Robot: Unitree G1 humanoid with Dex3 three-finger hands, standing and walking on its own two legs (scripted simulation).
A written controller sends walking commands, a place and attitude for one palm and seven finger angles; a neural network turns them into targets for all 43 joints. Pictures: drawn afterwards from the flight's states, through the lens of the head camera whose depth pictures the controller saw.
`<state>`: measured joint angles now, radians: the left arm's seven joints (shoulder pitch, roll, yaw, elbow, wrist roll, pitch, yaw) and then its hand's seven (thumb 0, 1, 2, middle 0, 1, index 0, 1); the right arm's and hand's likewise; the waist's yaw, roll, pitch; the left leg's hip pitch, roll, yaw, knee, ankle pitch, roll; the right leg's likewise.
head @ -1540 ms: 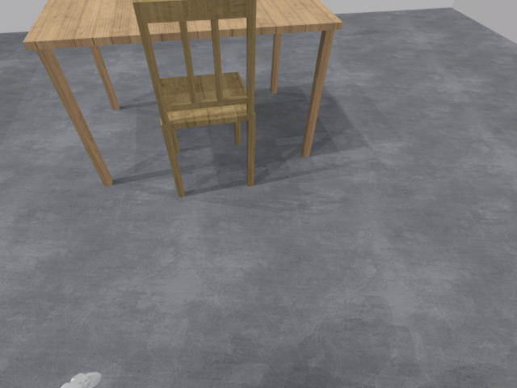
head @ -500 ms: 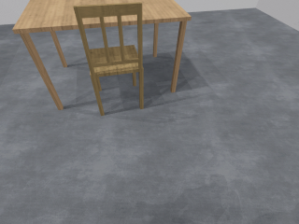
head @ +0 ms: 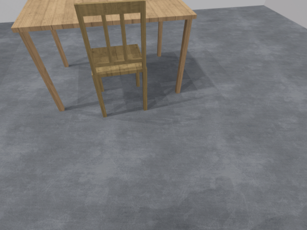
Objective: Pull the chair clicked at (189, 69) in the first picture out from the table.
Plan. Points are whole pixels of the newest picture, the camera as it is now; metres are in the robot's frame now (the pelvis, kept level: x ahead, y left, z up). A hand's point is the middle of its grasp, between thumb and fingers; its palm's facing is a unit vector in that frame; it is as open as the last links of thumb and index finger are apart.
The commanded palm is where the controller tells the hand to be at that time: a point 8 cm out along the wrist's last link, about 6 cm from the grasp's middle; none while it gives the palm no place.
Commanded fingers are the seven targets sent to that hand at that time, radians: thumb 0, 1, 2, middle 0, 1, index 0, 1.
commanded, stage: walk to a spot facing it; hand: left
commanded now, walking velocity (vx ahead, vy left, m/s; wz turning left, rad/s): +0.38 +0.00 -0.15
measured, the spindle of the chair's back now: (107, 40) +1.17 +0.36 -0.09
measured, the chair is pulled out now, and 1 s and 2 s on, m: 0.00 0.00 0.00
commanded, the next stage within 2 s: turn to face it in 1.12 s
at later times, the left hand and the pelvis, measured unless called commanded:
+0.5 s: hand out of the picture +0.12 +0.19 -0.19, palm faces -0.09 -0.99 -0.12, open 7.4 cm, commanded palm none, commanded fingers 0.00 0.90 0.90 -0.20 -0.30 -0.20 -0.30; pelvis +0.11 +0.02 -0.01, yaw -5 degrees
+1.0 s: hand (119, 168) +0.36 +0.15 -0.19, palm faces -0.08 -0.98 -0.16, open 7.2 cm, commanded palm none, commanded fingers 0.00 0.90 0.90 -0.20 -0.30 -0.20 -0.30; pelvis +0.31 -0.03 -0.01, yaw -6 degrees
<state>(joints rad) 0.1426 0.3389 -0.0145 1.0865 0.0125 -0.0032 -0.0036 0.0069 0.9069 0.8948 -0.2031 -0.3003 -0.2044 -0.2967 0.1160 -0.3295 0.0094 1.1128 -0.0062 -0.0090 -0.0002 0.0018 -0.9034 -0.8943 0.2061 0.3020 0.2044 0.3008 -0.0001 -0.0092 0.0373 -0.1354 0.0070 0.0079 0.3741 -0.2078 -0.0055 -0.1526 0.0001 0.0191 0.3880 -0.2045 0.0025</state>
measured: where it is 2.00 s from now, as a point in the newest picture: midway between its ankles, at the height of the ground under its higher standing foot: (159, 184)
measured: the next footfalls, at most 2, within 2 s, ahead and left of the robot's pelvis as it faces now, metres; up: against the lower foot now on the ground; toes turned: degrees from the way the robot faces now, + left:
right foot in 0.68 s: +0.33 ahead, -0.13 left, +0.00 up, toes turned -15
left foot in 1.10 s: +0.50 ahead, +0.09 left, +0.00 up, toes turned +5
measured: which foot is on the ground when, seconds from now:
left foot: down 0.00-0.70, up 0.72-1.00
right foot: down 0.00-0.34, up 0.36-0.66, down 0.68-1.00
